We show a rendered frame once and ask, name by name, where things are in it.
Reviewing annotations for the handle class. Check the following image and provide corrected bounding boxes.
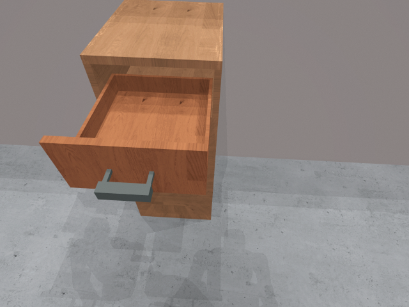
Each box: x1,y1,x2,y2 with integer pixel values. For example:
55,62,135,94
94,169,155,202

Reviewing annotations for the cabinet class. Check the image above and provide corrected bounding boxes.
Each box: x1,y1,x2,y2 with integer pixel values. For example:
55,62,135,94
80,0,224,220

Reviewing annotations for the drawer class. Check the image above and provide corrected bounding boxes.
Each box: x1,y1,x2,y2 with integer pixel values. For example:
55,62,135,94
39,74,213,195

